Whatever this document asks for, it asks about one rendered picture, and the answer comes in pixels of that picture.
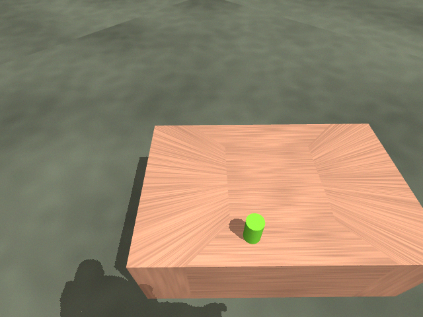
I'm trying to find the can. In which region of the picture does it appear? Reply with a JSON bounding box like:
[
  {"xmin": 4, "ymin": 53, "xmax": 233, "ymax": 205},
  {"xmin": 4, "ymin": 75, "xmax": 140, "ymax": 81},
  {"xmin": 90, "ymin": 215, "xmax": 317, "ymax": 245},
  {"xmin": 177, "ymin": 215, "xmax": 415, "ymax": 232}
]
[{"xmin": 243, "ymin": 213, "xmax": 265, "ymax": 244}]

